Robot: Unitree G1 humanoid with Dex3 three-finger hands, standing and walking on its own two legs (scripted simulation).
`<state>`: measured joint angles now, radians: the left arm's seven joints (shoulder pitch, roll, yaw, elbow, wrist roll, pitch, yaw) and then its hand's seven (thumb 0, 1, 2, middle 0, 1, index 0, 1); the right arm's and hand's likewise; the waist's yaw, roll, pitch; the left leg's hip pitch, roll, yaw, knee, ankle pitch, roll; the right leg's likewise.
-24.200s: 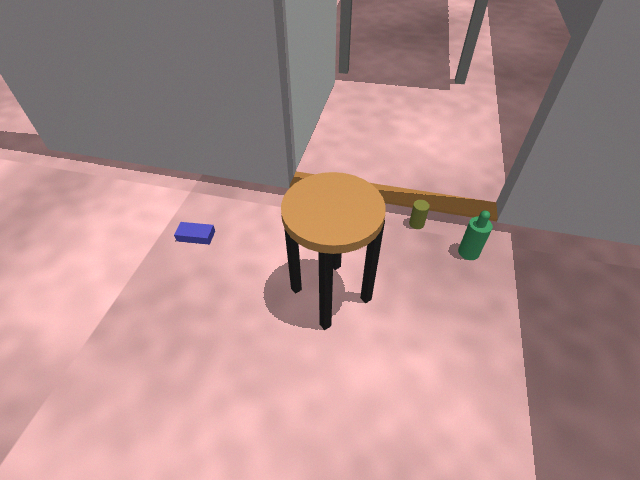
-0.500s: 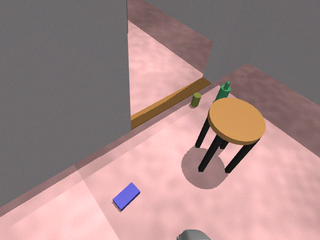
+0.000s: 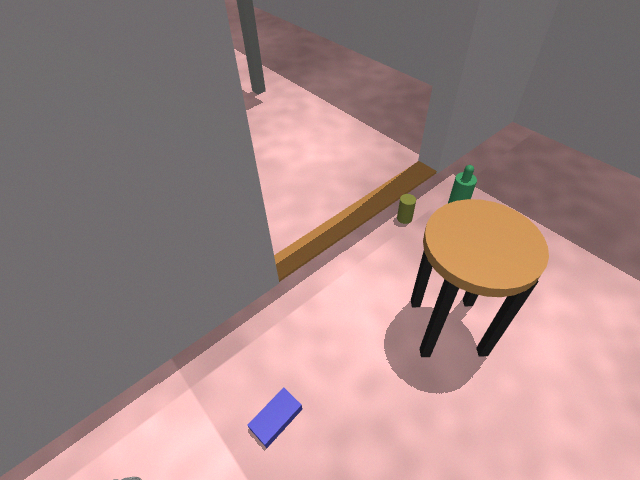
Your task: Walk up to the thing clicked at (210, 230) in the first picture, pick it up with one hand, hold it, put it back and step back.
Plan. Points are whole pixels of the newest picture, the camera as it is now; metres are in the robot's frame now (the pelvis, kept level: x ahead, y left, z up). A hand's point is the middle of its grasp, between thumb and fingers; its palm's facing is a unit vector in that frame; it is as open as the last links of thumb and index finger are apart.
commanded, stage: walk up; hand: left
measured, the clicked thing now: (275, 416) +0.42 +0.18 -0.75
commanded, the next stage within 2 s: stand in 1.10 s
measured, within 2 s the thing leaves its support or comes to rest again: neither
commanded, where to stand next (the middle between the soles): +0.08 +0.01 m, yaw +2 degrees
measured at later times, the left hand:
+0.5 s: hand out of the picture +0.10 +0.26 -0.15, palm faces -0.01 -0.95 -0.32, open 7.4 cm
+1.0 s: hand out of the picture +0.09 +0.25 -0.15, palm faces +0.00 -0.95 -0.32, open 7.4 cm
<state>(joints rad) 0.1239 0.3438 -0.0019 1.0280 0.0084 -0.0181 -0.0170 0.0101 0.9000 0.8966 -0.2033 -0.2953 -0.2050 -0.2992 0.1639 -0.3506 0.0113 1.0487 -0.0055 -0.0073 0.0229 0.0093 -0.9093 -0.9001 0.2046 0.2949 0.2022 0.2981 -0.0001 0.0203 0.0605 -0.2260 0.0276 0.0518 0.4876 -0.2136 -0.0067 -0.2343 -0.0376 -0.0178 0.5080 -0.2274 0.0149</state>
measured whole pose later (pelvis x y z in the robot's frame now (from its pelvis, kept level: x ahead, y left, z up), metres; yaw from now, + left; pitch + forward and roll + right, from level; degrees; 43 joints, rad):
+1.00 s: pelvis +0.02 +0.00 +0.01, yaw +1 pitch -2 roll +0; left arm 0.10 0.33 0.01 1.16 0.02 -0.01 -0.01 0.01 0.90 0.90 -0.20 -0.30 -0.20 -0.30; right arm 0.09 -0.35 0.00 1.16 -0.01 -0.01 0.01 0.01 -0.91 -0.90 0.20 0.29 0.20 0.30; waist 0.00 0.01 0.04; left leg -0.13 0.03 0.04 0.33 -0.16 -0.01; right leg -0.11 -0.03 -0.04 0.31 -0.16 0.02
